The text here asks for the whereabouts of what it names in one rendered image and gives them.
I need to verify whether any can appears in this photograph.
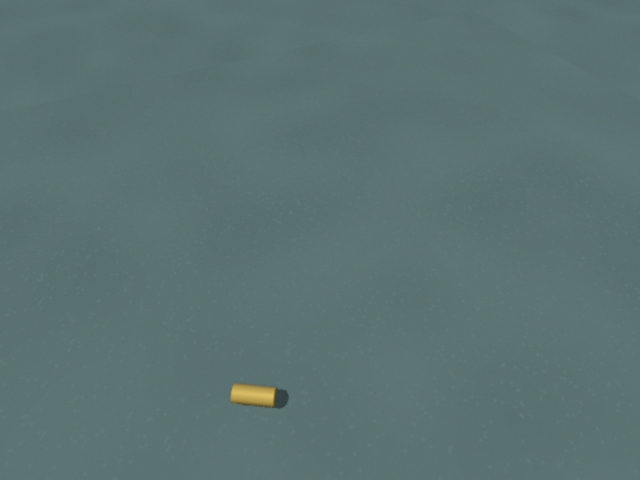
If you can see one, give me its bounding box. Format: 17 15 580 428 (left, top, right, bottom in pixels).
231 383 277 407

